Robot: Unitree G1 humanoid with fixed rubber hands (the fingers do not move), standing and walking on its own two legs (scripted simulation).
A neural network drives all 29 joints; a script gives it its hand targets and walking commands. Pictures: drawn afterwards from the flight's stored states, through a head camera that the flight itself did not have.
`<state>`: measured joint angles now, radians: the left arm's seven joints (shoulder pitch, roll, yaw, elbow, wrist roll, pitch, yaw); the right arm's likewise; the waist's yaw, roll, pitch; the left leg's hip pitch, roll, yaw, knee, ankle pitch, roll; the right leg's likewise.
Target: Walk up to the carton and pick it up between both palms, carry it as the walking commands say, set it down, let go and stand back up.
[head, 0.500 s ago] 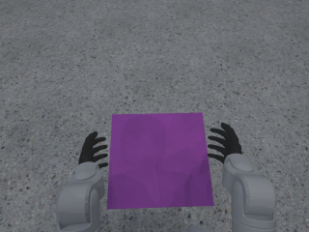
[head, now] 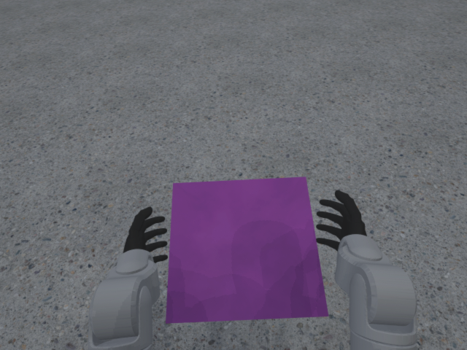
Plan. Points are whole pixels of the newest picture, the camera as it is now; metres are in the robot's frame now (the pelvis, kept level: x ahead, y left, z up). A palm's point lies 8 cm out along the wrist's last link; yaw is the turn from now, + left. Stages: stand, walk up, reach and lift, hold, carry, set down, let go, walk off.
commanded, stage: carry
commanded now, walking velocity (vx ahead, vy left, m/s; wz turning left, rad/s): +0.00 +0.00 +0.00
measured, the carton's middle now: (242, 251) +0.32 +0.00 -0.01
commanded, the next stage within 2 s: none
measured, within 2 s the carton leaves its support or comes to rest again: neither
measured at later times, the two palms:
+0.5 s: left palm (133, 304) +0.19 +0.14 +0.10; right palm (370, 274) +0.21 -0.17 +0.11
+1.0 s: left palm (134, 300) +0.20 +0.15 +0.10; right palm (366, 269) +0.22 -0.16 +0.11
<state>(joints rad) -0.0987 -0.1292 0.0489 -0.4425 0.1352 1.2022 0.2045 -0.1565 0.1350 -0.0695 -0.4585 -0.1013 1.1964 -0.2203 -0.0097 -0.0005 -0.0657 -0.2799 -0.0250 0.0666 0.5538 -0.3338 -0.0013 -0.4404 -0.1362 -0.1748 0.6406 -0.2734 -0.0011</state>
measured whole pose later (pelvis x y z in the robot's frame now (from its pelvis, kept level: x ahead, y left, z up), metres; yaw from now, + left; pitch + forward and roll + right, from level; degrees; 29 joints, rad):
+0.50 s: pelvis -0.06 -0.02 +0.00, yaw +3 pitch +3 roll +0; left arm -0.10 -0.13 0.05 -0.43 0.14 1.23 0.21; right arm -0.16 0.13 -0.07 -0.46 -0.10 1.22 -0.22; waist -0.01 0.02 -0.08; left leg -0.37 -0.01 0.01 0.54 -0.23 0.02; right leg -0.38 -0.10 -0.17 0.55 -0.23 0.00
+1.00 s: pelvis -0.05 -0.02 +0.01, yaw +3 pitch +4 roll +0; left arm -0.10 -0.13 0.05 -0.42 0.14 1.24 0.20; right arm -0.16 0.13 -0.07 -0.46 -0.10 1.21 -0.22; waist -0.01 0.02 -0.08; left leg -0.38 -0.01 0.01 0.54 -0.23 0.01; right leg -0.38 -0.10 -0.17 0.54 -0.23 0.00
